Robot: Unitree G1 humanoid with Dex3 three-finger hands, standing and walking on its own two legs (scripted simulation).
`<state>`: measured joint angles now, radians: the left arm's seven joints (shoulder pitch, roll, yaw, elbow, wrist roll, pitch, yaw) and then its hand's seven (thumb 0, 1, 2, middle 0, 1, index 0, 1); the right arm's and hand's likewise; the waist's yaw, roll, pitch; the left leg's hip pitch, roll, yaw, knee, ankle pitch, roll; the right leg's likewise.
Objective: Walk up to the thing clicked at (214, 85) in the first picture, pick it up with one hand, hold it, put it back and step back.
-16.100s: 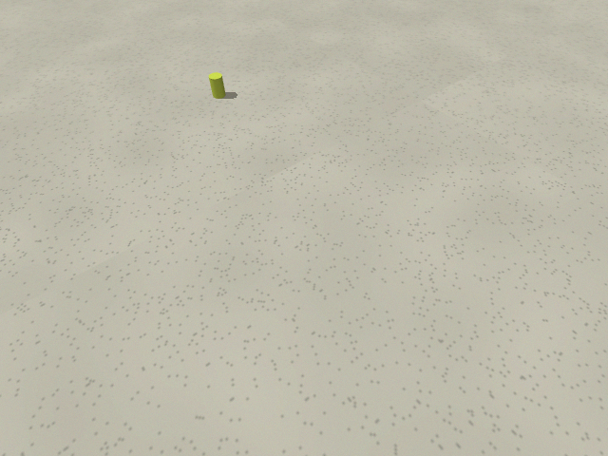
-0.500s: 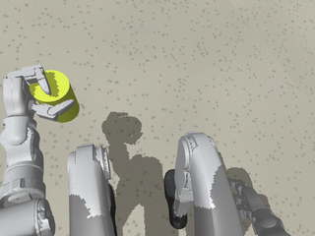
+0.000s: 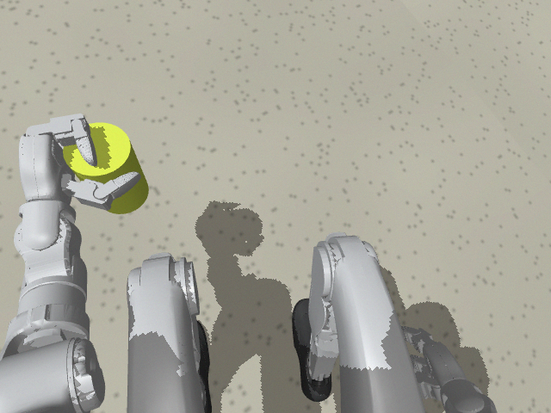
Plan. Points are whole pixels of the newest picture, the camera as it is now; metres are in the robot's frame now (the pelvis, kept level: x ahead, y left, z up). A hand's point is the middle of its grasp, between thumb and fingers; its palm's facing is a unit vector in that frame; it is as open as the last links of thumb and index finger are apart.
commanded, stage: lift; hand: left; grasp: from the side
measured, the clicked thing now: (111, 172) +0.45 +0.21 -0.09
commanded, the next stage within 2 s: none
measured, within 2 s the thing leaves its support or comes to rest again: neither
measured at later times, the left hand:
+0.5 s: hand (84, 156) +0.43 +0.21 +0.01, palm faces +0.05 -1.00 -0.05, open 6.4 cm
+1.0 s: hand out of the picture +0.40 +0.20 +0.19, palm faces +0.09 -0.99 -0.06, open 6.6 cm
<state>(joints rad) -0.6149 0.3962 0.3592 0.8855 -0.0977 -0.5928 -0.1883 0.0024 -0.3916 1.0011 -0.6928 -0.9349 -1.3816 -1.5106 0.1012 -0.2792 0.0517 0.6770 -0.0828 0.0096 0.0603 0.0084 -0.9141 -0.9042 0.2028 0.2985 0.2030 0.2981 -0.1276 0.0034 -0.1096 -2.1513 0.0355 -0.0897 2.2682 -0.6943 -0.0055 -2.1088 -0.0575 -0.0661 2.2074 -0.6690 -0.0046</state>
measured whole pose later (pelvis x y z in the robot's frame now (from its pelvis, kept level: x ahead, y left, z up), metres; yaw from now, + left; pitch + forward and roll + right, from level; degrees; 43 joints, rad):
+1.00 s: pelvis +0.03 +0.00 +0.18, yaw +2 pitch +29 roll -3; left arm -0.24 0.27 0.20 0.36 -0.18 -0.33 -0.11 0.00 -0.36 0.96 -0.67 -0.96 -1.33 -1.43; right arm 0.14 -0.25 0.00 0.61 0.04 -0.03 -0.03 0.01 -0.91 -0.90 0.20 0.30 0.20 0.30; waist -0.04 0.03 -0.18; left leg -1.55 0.05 -0.04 1.70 -0.65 -0.01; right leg -1.53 -0.04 -0.06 1.66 -0.63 0.00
